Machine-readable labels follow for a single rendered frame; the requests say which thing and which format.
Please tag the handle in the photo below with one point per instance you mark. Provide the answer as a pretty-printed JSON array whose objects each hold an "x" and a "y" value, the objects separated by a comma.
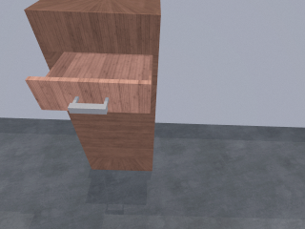
[{"x": 88, "y": 108}]

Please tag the drawer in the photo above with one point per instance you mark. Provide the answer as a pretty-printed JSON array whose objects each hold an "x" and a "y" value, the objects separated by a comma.
[{"x": 126, "y": 79}]

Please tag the cabinet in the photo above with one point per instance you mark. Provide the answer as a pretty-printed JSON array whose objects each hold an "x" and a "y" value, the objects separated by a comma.
[{"x": 112, "y": 141}]

